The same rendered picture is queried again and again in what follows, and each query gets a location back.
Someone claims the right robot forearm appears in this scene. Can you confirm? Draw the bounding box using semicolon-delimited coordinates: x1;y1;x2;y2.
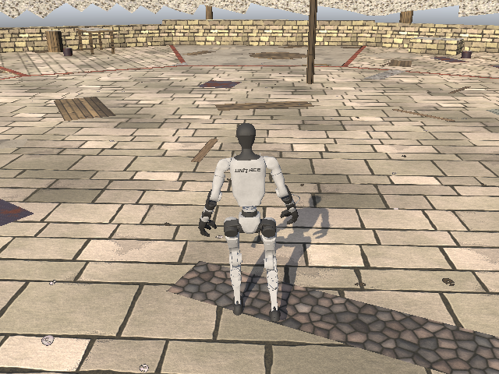
281;185;296;213

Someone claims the robot left foot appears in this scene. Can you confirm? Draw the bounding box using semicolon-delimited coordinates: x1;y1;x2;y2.
232;295;243;316

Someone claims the left robot upper arm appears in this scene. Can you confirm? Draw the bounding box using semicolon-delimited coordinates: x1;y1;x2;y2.
209;157;231;202

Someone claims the left robot forearm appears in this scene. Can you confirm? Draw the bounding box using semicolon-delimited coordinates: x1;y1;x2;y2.
200;189;217;222

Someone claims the robot left hand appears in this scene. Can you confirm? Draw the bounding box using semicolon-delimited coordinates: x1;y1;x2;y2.
198;219;217;237

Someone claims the right robot upper arm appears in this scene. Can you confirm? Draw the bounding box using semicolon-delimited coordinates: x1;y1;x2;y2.
264;156;288;198

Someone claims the left robot thigh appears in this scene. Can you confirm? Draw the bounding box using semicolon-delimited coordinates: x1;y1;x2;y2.
224;217;242;266

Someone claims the robot right hand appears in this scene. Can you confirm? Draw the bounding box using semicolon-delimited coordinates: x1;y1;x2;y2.
280;210;299;224

